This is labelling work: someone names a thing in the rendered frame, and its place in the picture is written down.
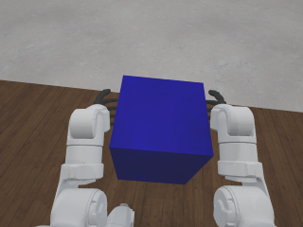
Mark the robot left forearm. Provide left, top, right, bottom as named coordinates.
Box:
left=50, top=104, right=111, bottom=224

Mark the right robot upper arm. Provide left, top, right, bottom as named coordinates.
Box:
left=213, top=185, right=276, bottom=227

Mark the left robot thigh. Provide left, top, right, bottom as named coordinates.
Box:
left=105, top=206, right=134, bottom=227

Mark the robot left shin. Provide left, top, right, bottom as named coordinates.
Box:
left=119, top=203, right=129, bottom=207

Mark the robot left hand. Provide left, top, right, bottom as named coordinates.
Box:
left=93, top=89, right=118, bottom=126

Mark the left robot upper arm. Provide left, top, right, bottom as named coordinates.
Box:
left=35, top=188, right=108, bottom=227

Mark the carton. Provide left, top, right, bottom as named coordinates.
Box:
left=109, top=75, right=214, bottom=184

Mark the robot right forearm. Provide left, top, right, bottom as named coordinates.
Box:
left=210, top=104, right=275, bottom=221

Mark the robot right hand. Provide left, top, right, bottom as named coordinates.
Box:
left=205, top=90, right=226, bottom=127

